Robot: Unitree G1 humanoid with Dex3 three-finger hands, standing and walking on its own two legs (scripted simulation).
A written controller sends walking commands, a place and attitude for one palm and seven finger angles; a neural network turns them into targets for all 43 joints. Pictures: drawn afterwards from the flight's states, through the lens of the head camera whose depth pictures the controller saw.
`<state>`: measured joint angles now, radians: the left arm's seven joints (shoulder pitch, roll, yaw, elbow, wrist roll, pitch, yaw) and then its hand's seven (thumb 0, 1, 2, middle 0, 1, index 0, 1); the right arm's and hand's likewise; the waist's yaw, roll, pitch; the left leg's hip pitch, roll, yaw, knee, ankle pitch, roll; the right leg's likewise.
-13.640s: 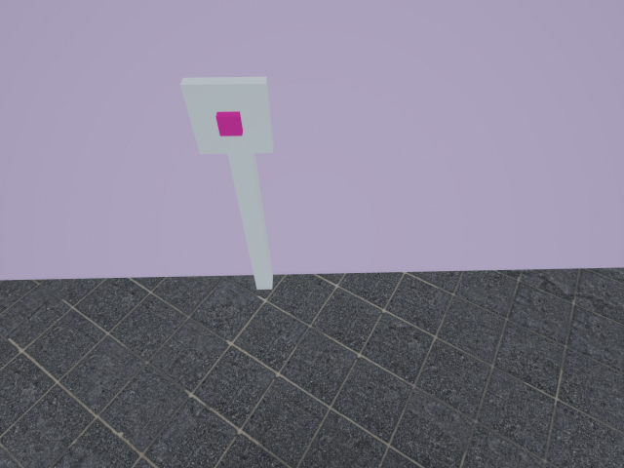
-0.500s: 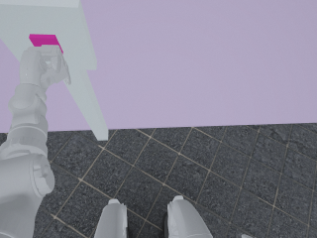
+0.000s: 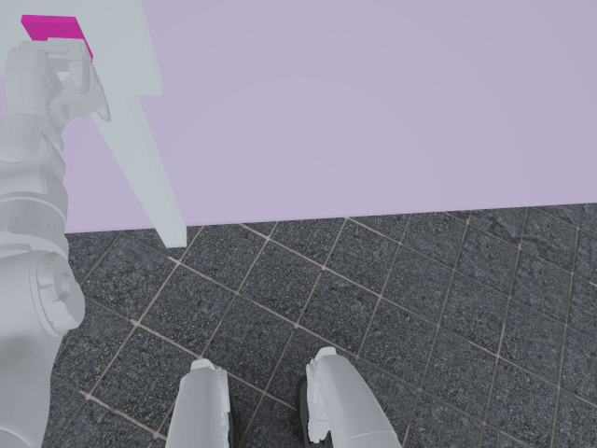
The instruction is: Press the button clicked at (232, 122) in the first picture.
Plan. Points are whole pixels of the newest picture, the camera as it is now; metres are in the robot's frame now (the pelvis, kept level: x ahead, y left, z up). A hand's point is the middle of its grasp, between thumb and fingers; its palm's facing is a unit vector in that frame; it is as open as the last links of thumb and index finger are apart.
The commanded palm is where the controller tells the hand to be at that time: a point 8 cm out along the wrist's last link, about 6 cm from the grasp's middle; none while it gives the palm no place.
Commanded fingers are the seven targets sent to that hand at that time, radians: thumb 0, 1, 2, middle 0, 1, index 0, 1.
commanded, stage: pull the fist back off the button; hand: left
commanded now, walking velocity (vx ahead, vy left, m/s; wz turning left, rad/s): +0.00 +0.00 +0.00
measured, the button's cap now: (60, 34) +0.59 +0.22 +0.11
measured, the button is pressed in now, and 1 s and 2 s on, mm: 9 0 0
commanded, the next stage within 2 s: draw the hand back to the body in 1.04 s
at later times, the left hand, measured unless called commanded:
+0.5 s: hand (96, 98) +0.53 +0.19 +0.08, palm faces +0.01 -1.00 -0.02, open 3.4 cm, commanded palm +0.50 +0.24 +0.09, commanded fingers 0.00 0.90 0.90 -1.30 -1.50 -1.30 -1.50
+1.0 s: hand (86, 160) +0.45 +0.19 +0.08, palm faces +0.02 -1.00 -0.02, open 3.1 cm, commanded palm +0.43 +0.24 +0.09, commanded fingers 0.00 0.90 0.90 -1.30 -1.50 -1.30 -1.50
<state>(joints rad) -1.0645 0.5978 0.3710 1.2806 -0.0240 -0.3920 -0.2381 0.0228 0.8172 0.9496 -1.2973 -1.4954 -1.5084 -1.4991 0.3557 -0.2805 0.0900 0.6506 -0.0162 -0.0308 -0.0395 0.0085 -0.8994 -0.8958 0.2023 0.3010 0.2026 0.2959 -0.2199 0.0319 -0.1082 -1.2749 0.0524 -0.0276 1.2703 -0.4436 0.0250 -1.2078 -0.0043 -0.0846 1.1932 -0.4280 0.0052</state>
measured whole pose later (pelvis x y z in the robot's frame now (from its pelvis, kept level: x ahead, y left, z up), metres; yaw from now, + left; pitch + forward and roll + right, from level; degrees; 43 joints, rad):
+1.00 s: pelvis +0.08 +0.00 +0.05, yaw +1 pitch +19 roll -3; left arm -0.29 0.28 0.25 0.59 -0.20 -0.42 -0.23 0.01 0.90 0.90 -1.30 -1.50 -1.30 -1.50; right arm 0.25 -0.25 0.00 0.57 0.02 0.02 -0.01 0.01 -0.90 -0.90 0.20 0.30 0.20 0.30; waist -0.06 0.03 -0.14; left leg -0.90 0.04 0.01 1.07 -0.51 0.02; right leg -0.86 -0.01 -0.05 1.02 -0.49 0.01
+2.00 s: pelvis +0.09 -0.01 +0.12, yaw +2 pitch +0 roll +0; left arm 0.32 0.30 0.17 -0.18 -0.06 -0.04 0.10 0.01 0.90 0.90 -1.30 -1.49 -1.30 -1.50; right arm 0.17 -0.23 0.05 0.58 0.02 -0.08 -0.11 0.02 -0.90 -0.90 0.20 0.30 0.20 0.30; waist 0.05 0.06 -0.02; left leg -0.21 0.02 0.02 0.53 -0.31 0.01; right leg -0.19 -0.02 -0.05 0.51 -0.31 0.00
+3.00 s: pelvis +0.07 +0.00 +0.13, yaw +0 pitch +0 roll -1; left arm 0.61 0.35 0.33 -0.52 -0.04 -0.15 0.10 0.01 0.90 0.90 -1.30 -1.49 -1.31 -1.50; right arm 0.18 -0.24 0.00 0.57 0.00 -0.01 -0.08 0.02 -0.90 -0.90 0.20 0.30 0.20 0.30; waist 0.01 0.05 0.02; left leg -0.22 0.01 0.06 0.44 -0.22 0.02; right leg -0.19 -0.02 -0.01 0.39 -0.20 0.02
